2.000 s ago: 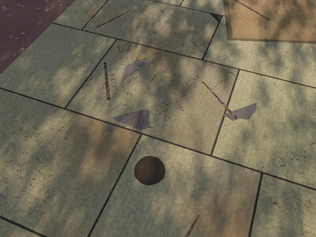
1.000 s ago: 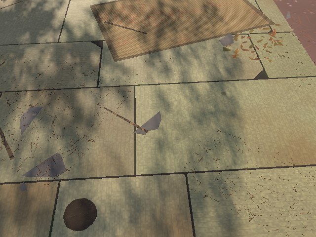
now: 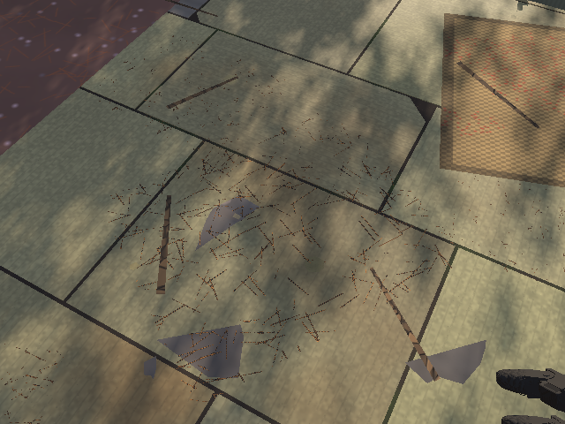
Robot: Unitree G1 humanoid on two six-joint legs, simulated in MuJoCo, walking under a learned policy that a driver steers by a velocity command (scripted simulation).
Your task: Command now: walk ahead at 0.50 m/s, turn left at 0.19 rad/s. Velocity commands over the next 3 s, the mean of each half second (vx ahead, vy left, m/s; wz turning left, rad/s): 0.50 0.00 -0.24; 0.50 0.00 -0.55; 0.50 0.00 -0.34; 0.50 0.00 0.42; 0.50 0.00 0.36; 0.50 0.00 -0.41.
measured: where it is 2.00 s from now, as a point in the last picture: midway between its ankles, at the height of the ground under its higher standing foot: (452, 226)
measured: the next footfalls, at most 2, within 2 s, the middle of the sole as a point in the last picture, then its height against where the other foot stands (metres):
right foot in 0.54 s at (377, 420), level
left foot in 1.00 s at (338, 281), level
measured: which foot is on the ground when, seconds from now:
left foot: down 0.00-0.52, up 0.54-0.98, down 1.00-1.00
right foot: up 0.00-0.52, down 0.54-1.00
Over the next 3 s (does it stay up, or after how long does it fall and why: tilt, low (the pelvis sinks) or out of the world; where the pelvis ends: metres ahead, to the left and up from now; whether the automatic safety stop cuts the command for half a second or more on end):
stays up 1.55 -0.58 0.02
